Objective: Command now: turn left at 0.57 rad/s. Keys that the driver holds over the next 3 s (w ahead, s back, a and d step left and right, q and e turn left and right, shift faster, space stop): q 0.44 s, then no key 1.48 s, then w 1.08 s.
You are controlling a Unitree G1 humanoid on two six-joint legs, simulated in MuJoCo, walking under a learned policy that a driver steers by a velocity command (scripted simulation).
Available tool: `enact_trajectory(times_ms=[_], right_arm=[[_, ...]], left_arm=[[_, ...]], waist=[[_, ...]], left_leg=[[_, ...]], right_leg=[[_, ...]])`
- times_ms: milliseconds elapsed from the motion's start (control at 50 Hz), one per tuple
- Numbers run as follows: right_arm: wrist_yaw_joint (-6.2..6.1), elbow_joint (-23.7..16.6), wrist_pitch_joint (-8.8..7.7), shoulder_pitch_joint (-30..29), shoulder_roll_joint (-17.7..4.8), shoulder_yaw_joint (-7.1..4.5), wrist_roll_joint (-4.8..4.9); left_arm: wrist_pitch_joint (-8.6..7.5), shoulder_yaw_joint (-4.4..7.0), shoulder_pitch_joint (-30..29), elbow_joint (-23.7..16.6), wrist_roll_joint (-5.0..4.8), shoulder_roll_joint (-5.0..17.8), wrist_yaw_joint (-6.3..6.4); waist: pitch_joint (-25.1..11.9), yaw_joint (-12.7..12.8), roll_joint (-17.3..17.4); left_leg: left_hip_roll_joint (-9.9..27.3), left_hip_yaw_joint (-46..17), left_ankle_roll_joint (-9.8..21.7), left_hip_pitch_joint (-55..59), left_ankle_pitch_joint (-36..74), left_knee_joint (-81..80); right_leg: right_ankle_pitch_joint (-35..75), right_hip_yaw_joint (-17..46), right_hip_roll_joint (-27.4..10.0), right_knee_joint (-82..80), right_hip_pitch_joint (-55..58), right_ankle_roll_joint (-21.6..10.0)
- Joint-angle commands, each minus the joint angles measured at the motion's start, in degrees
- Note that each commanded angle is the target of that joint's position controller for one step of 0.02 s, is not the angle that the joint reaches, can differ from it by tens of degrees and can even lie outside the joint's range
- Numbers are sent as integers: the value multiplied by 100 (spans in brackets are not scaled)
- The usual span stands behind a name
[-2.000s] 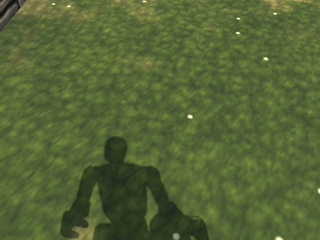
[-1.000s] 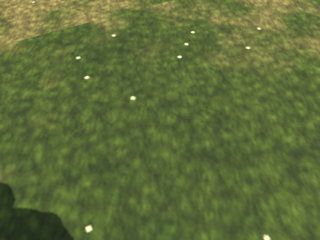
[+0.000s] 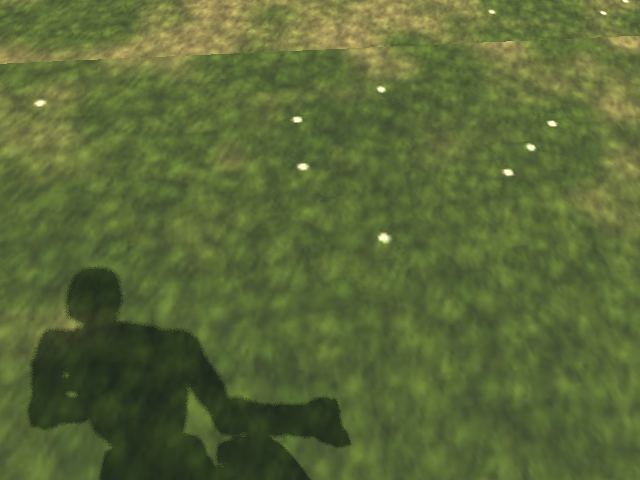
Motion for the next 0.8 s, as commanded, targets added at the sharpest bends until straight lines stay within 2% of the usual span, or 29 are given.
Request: enact_trajectory(times_ms=[20, 100, 140, 160, 180, 200, 220, 240, 260, 280, 320, 340, 380, 440, 500, 540, 560, 580, 600, 620, 640, 660, 680, 740, 800], right_arm=[[-3, -411, 1, -48, -1088, -302, -9], [32, -550, 66, -284, -1059, -297, 37], [1, -648, 117, -519, -1009, -272, 113], [-19, -693, 125, -442, -847, -226, 93], [6, -678, 115, -89, -477, -131, -7], [26, -845, 54, -21, -750, -224, 35], [42, -724, 20, 89, -1184, -347, -12], [58, -602, 45, 96, -1305, -423, 38], [43, -500, 111, 152, -1159, -417, 46], [46, -524, 159, 99, -1027, -379, 39], [98, -678, 175, -126, -751, -283, 93], [111, -780, 165, -286, -670, -245, 112], [141, -925, 153, -472, -589, -193, 92], [214, -1033, 155, -479, -534, -138, 55], [253, -1040, 188, -344, -593, -159, 36], [277, -909, 197, 19, -566, -180, 15], [257, -825, 193, 203, -656, -217, 0], [191, -837, 182, 347, -995, -299, 7], [131, -1060, 157, 155, -1421, -307, -131], [191, -1013, 28, 333, -1020, -196, -240], [224, -911, -71, 158, -962, -168, -251], [229, -857, -126, -108, -921, -168, -189], [211, -843, -150, -318, -827, -128, -141], [155, -766, -194, -541, -532, 0, -148], [145, -639, -190, -560, -493, 7, -140]], left_arm=[[-139, 58, -262, -388, -27, 418, -64], [-253, 71, -20, -338, -54, 520, -169], [-309, 100, 375, -216, -47, 561, -227], [-307, 164, 546, -165, 2, 780, -219], [-255, 218, 503, -237, 97, 1142, -168], [-225, 226, 468, -240, 279, 1280, -184], [-239, 152, 283, -366, 229, 998, -176], [-232, 74, 47, -432, 175, 706, -149], [-209, 41, -97, -472, 114, 620, -124], [-192, 16, -115, -471, 42, 581, -94], [-132, 16, 92, -414, 73, 662, -25], [-103, 33, 236, -392, 95, 714, 4], [-61, 71, 388, -379, 104, 837, 27], [-21, 138, 272, -440, 70, 1051, -33], [-24, 149, 317, -395, -31, 1143, -139], [-31, 118, 182, -356, -153, 1125, -178], [-49, 52, 371, -246, -170, 941, -199], [-82, -64, 670, -178, 14, 597, -242], [-119, -214, 629, -391, 252, 238, -274], [-91, -79, 270, -406, 126, 664, -209], [-47, -27, 229, -424, -23, 792, -176], [-7, 6, 282, -321, -43, 830, -141], [33, 29, 325, -233, -1, 852, -98], [71, -7, 626, -89, 11, 661, -94], [66, -115, 450, -108, 22, 448, -102]], waist=[[-655, -77, 993], [-753, -3, 1068], [-779, 268, 996], [-869, 246, 723], [-991, -36, -630], [-750, -121, -1596], [-683, -87, -1067], [-563, -131, -760], [-471, -171, -629], [-365, -87, -682], [-317, 55, -782], [-366, 168, -839], [-504, 308, -876], [-595, 317, -944], [-563, 278, -972], [-562, 18, -884], [-591, -46, -663], [-851, 43, 315], [-898, 192, 1840], [-1142, -218, 1180], [-897, -110, 1103], [-666, -19, 974], [-549, 35, 916], [-624, 238, 850], [-564, 115, 865]], left_leg=[[1333, -1635, 963, 883, 1609, -483], [1236, -2089, 905, 929, 2191, -198], [955, -2080, 613, 715, 1895, 74], [693, -1895, 341, 244, 1045, 408], [-22, -998, 5, -561, -1044, 1670], [-535, -320, -291, -1634, -2753, 2734], [-95, -345, -493, -1790, -2530, 3764], [2, -286, -589, -1788, -2106, 4114], [63, -204, -697, -1839, -1784, 4255], [99, -149, -804, -1984, -1509, 4372], [165, 179, -914, -1964, -1211, 4067], [223, 280, -948, -2018, -1152, 3788], [377, 383, -976, -1903, -1136, 3223], [501, 659, -875, -1177, -1085, 2370], [366, 852, -684, -558, -1011, 1526], [225, 985, -420, 155, -187, 295], [171, 907, -243, 817, 461, -372], [881, -56, -20, 1808, 2134, -520], [2371, -1770, 945, 2108, 3866, -411], [2571, -1736, 1619, 1556, 3824, -412], [2258, -1357, 1509, 1266, 3089, -541], [1885, -1026, 1188, 1146, 2398, -618], [1742, -859, 986, 1054, 2202, -644], [1468, -387, 909, 758, 2551, -680], [1370, -341, 888, 807, 2018, -673]], right_leg=[[-87, 26, 73, -558, -53, 30], [-104, 38, 159, -1411, 516, -87], [881, -79, 121, -2668, 1304, -234], [1471, 218, -381, -2930, 1995, -419], [2625, 1328, -1607, -2971, 2642, -907], [3539, 2481, -2451, -3009, 2486, -1950], [3345, 2283, -2543, -3012, 2368, -2209], [3038, 1615, -2112, -2935, 2244, -1935], [2645, 1119, -1744, -2891, 2225, -1671], [2695, 871, -1635, -2889, 2243, -1632], [2881, 403, -1461, -2966, 2271, -1663], [2948, 326, -1504, -2981, 2477, -1714], [3033, 220, -1654, -2967, 2756, -1784], [3069, -105, -1763, -2967, 2512, -1758], [2978, -146, -1819, -2810, 2329, -1702], [2694, -266, -1736, -2414, 2136, -1461], [2283, -440, -1571, -2059, 1787, -1161], [1031, -911, -1166, -1120, 1032, -634], [-1812, -1153, -474, 175, -280, -115], [-2134, -455, -500, 1098, -187, -22], [-1856, -354, -543, 1390, -253, -49], [-1508, -312, -581, 1403, -319, -77], [-1171, -254, -609, 1348, -331, -75], [-436, -298, -517, 1079, 261, 4], [-336, -342, -529, -102, 637, 15]])
Next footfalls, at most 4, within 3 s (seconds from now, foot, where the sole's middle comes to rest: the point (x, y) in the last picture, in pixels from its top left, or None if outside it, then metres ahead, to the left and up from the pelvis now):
0.16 right None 0.07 -0.15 -0.78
0.58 left None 0.01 0.12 -0.78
0.94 right None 0.08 -0.11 -0.78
2.60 left None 0.36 0.25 -0.78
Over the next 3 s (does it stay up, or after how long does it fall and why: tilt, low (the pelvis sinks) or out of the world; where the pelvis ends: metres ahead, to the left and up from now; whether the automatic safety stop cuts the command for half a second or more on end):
stays up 0.42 0.17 0.00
